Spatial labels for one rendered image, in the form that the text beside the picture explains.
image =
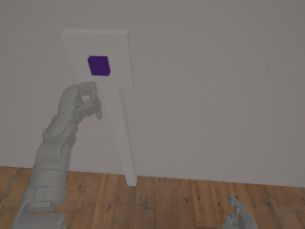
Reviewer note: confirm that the robot right hand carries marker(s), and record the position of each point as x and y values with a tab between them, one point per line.
244	220

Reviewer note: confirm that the robot left forearm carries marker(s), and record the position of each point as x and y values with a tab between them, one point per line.
46	188

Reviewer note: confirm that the robot left hand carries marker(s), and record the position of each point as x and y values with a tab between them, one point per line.
71	102

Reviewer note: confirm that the panel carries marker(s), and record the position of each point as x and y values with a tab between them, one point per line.
116	45

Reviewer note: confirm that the button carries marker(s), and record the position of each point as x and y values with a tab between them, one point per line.
99	65

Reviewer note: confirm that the left robot upper arm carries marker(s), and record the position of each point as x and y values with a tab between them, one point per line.
42	221

